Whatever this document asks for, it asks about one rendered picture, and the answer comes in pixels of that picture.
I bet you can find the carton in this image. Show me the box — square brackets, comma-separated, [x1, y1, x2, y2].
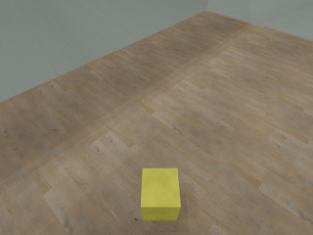
[140, 168, 181, 221]

